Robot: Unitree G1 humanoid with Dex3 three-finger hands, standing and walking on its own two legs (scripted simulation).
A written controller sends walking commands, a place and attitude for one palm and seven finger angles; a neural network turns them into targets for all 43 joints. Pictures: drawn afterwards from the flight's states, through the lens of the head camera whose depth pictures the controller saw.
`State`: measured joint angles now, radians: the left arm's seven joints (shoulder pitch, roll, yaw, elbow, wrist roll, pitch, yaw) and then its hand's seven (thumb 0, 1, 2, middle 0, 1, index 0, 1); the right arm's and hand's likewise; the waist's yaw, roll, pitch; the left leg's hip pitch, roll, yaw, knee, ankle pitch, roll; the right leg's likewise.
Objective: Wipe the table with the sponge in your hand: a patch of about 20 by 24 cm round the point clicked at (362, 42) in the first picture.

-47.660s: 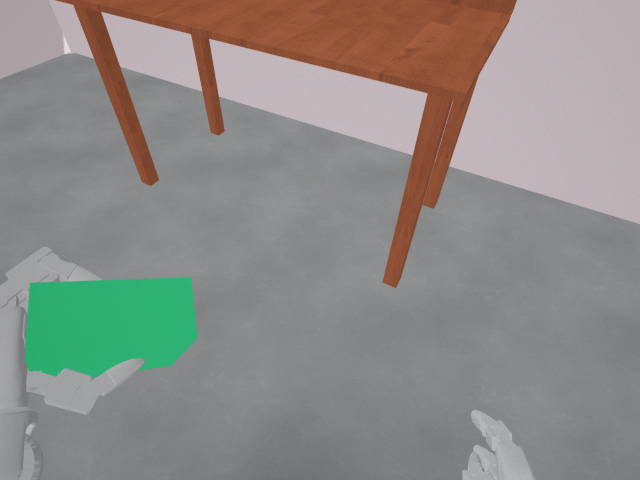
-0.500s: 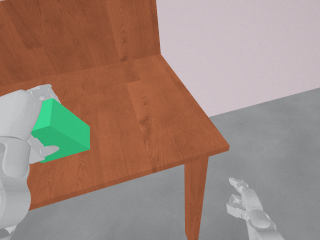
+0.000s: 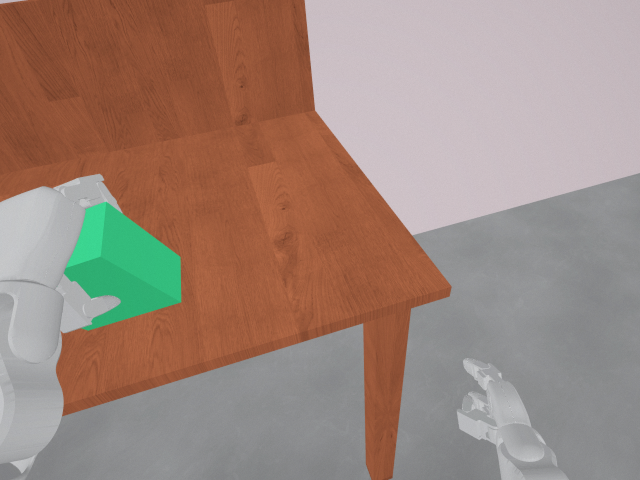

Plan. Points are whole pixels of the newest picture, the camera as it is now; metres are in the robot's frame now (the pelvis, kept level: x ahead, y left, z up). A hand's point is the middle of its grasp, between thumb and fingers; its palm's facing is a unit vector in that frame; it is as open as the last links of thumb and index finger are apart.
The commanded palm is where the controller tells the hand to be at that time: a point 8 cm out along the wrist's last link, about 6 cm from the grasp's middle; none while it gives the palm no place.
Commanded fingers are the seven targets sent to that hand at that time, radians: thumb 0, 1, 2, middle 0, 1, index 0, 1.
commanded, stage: step back with the hand held close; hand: left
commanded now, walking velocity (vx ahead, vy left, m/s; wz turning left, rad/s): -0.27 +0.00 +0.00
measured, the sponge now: (110, 280) +0.22 +0.28 +0.19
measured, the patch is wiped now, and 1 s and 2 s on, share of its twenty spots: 0.95 0.95 0.95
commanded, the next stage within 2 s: stop stepping back and stand still in 1.38 s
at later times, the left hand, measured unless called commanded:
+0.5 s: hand (89, 249) +0.20 +0.25 +0.26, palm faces +0.54 -0.76 -0.36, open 9.7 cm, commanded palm +0.12 +0.30 +0.29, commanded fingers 0.00 0.10 1.30 -1.20 -1.60 -1.20 -1.60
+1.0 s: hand (34, 336) +0.11 +0.23 +0.26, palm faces +0.51 -0.79 -0.33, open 9.7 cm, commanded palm +0.04 +0.30 +0.29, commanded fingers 0.00 0.10 1.30 -1.20 -1.60 -1.20 -1.60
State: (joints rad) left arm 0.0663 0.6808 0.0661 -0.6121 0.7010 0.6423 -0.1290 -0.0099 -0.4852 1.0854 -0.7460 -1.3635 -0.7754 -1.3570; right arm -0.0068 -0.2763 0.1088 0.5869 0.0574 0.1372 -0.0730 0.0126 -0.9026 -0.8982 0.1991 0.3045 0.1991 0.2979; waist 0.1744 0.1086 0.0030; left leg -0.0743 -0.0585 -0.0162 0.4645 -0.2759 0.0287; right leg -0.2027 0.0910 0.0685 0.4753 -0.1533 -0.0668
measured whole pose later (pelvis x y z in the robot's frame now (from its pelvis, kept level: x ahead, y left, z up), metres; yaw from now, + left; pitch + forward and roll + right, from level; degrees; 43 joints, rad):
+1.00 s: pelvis -0.09 +0.00 -0.02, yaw +7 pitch +1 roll +1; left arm 0.23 0.45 0.44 -0.76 -0.05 -0.10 0.15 -0.01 -0.49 1.08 -0.75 -1.36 -0.78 -1.36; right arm 0.14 -0.21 0.02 0.60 0.01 0.11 -0.03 0.01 -0.90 -0.90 0.20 0.30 0.20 0.30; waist -0.05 -0.04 -0.01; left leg -0.44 0.02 0.01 0.73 -0.38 0.02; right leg -0.54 0.01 -0.04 0.58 -0.07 -0.04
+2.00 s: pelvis -0.30 -0.03 +0.00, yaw +0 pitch +0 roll +0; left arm 0.19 0.48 0.51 -0.50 -0.05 -0.13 0.16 -0.01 -0.49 1.08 -0.75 -1.36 -0.78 -1.35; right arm 0.30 -0.19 0.04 0.67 0.03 -0.05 -0.04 0.01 -0.90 -0.90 0.20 0.30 0.20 0.30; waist -0.02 0.05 -0.09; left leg -0.30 0.07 0.02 0.54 -0.25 -0.01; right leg -0.40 0.04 -0.06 0.87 -0.45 -0.02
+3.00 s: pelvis -0.31 -0.01 +0.00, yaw +1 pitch +1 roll -1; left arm 0.28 0.42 0.48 -0.67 -0.05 -0.18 0.15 -0.01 -0.49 1.08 -0.75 -1.36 -0.78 -1.36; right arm 0.18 -0.19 0.02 0.61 0.02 -0.08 -0.04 0.01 -0.90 -0.90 0.20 0.30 0.20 0.30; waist 0.00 0.01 0.01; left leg -0.30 0.04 0.04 0.52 -0.24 0.01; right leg -0.25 0.02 -0.03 0.45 -0.22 0.00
